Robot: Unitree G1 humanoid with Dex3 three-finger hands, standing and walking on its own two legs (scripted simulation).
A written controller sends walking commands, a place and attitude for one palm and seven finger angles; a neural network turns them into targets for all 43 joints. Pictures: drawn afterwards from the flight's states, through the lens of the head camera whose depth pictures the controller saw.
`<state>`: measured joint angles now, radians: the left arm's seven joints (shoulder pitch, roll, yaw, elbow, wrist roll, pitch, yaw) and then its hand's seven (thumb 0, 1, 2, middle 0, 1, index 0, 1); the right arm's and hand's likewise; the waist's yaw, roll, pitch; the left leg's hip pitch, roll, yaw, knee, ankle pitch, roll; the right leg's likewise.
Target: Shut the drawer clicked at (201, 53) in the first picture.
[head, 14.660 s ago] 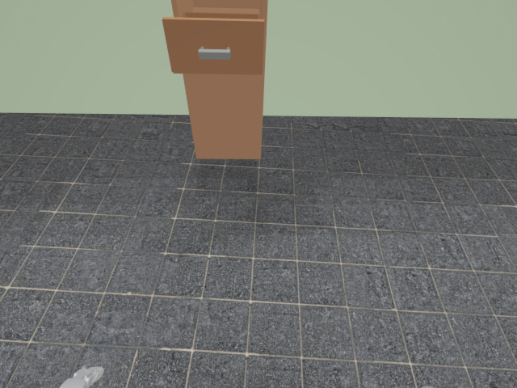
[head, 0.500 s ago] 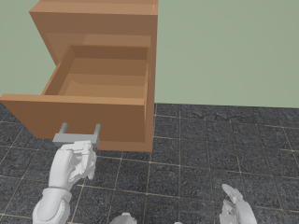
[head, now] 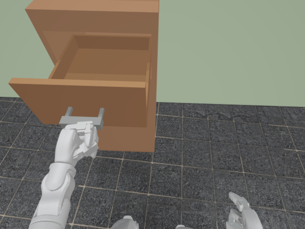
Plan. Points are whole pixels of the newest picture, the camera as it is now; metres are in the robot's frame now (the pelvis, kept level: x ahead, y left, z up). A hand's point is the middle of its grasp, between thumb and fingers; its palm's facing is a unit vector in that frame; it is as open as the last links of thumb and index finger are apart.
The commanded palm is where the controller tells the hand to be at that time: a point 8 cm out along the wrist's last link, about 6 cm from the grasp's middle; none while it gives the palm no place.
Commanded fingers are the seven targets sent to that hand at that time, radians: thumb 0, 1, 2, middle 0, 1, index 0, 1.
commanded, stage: push the drawer shut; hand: left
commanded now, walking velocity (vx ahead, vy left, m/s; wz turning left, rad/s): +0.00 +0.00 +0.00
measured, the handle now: (84, 116) +0.39 +0.20 +0.06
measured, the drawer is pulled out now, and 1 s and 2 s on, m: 0.23 0.11 0.00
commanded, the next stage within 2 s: none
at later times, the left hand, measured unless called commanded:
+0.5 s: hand (98, 123) +0.38 +0.16 +0.06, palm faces -0.04 -1.00 -0.04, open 3.1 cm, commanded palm +0.36 +0.21 +0.06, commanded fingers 0.00 0.90 0.90 -1.40 -1.60 -1.40 -1.60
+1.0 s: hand (105, 105) +0.44 +0.15 +0.06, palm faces +0.00 -1.00 -0.04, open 3.2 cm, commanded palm +0.42 +0.20 +0.06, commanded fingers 0.00 0.90 0.90 -1.40 -1.60 -1.40 -1.60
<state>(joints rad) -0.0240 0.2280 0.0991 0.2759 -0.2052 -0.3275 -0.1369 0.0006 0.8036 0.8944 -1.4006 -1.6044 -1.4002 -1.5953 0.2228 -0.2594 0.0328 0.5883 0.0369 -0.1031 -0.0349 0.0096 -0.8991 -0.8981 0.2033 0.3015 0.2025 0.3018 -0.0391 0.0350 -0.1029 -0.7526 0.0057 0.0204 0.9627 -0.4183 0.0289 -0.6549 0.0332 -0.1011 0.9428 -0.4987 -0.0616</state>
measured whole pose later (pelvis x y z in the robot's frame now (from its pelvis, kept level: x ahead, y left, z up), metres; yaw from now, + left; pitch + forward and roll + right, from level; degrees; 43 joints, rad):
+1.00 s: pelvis -0.01 +0.01 -0.01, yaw -1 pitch +16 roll -2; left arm -0.61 0.27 0.21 0.88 -0.12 -0.40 -0.07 0.03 0.83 0.90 -1.40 -1.60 -1.40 -1.60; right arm 0.31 -0.26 0.03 0.65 0.02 -0.01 0.00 0.01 -0.90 -0.90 0.20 0.30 0.20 0.30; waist -0.11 0.03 -0.11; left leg -0.86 0.01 0.04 0.99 -0.41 0.05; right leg -0.77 0.03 -0.08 0.97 -0.48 -0.04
